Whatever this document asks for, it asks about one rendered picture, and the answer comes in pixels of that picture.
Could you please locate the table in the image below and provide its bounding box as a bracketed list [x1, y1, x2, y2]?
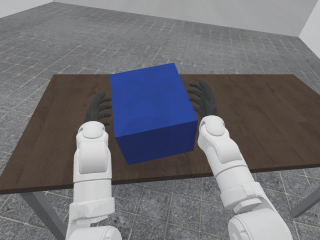
[0, 74, 320, 240]

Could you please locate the carton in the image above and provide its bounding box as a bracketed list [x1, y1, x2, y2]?
[110, 62, 198, 165]

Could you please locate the robot left hand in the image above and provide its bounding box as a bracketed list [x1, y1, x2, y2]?
[84, 91, 112, 126]

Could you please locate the robot right forearm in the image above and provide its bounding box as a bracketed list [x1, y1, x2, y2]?
[197, 115, 293, 240]

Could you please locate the robot left forearm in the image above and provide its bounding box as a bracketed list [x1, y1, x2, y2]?
[65, 121, 115, 240]

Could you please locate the left robot upper arm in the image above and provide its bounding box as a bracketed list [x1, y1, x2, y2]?
[68, 225, 122, 240]

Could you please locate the robot right hand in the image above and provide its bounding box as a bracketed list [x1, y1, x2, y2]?
[187, 80, 218, 120]

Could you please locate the right robot upper arm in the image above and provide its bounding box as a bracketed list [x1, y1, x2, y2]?
[228, 208, 292, 240]

